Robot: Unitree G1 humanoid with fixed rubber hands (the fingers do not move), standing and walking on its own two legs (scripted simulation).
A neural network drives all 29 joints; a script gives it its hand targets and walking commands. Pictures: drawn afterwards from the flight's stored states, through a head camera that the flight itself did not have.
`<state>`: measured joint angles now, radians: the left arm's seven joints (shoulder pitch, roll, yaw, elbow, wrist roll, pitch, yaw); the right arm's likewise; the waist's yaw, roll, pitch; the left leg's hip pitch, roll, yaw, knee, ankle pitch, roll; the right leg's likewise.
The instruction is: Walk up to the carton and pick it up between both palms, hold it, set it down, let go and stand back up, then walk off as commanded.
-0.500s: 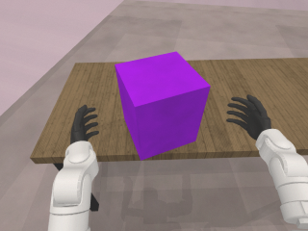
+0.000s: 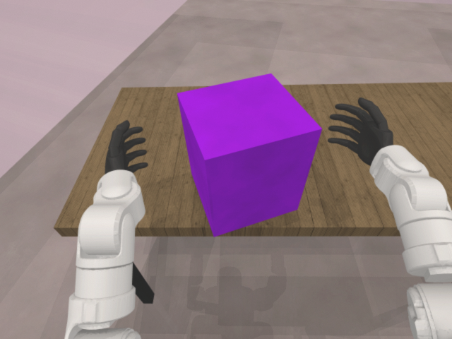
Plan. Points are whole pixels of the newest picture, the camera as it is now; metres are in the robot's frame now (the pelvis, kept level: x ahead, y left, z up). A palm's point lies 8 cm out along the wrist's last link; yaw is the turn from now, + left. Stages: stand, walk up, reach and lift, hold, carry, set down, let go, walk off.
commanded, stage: reach and lift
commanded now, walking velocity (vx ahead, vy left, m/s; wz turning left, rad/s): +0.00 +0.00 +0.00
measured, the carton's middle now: (242, 156) +0.47 +0.04 +0.04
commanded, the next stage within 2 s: none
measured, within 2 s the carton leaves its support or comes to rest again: neither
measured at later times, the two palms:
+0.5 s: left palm (116, 140) +0.34 +0.23 +0.19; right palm (355, 106) +0.46 -0.15 +0.20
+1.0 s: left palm (121, 121) +0.38 +0.24 +0.19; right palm (336, 91) +0.50 -0.13 +0.20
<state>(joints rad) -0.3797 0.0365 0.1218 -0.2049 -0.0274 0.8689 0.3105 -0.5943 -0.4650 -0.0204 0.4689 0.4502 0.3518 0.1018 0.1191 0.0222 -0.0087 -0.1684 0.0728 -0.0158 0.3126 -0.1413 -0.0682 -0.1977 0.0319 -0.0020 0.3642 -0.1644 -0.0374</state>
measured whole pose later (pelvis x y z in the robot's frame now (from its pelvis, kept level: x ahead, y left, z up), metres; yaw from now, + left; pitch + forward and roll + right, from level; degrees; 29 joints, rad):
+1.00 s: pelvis +0.02 +0.01 +0.00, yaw +0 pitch +3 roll +0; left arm -0.79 0.09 0.16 0.27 -0.08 0.77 0.29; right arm -1.04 -0.48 0.05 0.92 0.45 0.34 0.11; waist 0.20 0.05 -0.02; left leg -0.20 0.07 -0.02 0.32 -0.16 -0.07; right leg -0.20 0.03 0.00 0.31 -0.16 -0.02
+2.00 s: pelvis +0.02 +0.01 +0.00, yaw +0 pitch +12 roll -1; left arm -0.64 -0.14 0.17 0.59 0.02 0.18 0.24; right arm -0.95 -0.45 0.05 1.14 0.31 -0.06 0.12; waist 0.24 0.07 -0.09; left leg -0.38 0.08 -0.02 0.35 -0.16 -0.07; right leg -0.36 0.04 0.00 0.29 -0.13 -0.02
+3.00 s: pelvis +0.02 +0.01 +0.00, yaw +0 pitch +11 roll -1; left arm -0.68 -0.19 0.27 0.61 0.13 0.16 0.30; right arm -0.97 -0.32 0.05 1.15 0.16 -0.03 0.06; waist 0.20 0.06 -0.10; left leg -0.39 0.09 -0.02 0.35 -0.16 -0.07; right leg -0.37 0.05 0.00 0.30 -0.13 -0.03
